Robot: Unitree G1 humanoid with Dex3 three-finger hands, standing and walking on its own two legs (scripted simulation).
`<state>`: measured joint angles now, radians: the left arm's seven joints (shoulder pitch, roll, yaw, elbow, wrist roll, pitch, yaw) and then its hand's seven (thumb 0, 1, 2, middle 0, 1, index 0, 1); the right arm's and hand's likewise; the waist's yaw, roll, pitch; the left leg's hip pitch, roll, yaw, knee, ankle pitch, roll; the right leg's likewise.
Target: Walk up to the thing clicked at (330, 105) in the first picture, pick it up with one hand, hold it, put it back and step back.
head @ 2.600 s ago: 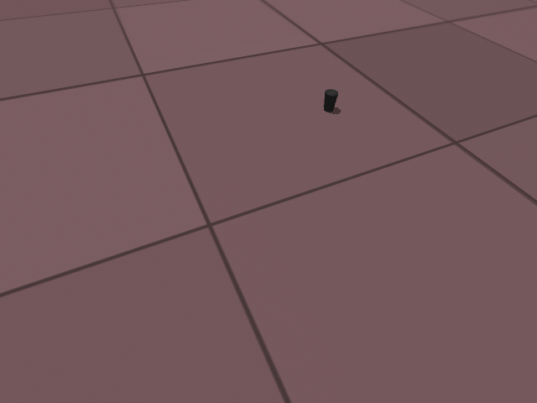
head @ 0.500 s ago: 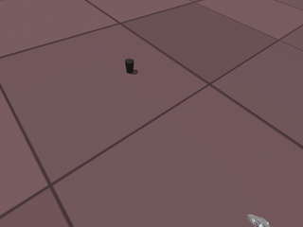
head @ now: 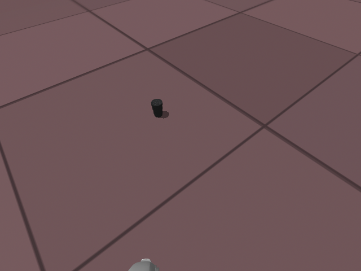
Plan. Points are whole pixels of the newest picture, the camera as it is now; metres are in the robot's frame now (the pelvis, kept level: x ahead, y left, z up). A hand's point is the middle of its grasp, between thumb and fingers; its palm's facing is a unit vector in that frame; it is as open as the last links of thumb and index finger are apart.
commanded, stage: walk up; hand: left
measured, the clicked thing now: (157, 108) +1.39 +0.27 -0.71
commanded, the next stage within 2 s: none
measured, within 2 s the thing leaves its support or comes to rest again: neither
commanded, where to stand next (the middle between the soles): +1.06 +0.08 m, yaw -1 degrees
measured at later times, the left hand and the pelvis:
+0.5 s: hand (86, 200) +0.34 +0.30 -0.14, palm faces -0.09 -0.93 -0.36, open 7.4 cm; pelvis +0.26 +0.03 +0.00, yaw -2 degrees
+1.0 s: hand (100, 159) +0.49 +0.30 -0.14, palm faces +0.02 -0.92 -0.40, open 7.4 cm; pelvis +0.47 +0.02 +0.00, yaw +1 degrees
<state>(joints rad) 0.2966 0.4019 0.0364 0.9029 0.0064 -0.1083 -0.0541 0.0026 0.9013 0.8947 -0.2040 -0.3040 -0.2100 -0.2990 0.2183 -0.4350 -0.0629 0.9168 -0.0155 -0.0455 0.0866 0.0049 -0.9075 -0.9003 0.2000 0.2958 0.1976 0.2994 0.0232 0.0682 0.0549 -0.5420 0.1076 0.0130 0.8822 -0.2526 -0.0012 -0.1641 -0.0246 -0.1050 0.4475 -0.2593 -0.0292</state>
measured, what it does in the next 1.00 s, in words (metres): walks ahead: left foot, then right foot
